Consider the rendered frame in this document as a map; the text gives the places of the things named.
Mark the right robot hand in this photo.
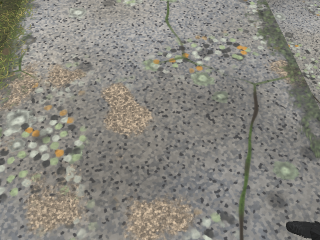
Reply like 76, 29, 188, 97
286, 221, 320, 240

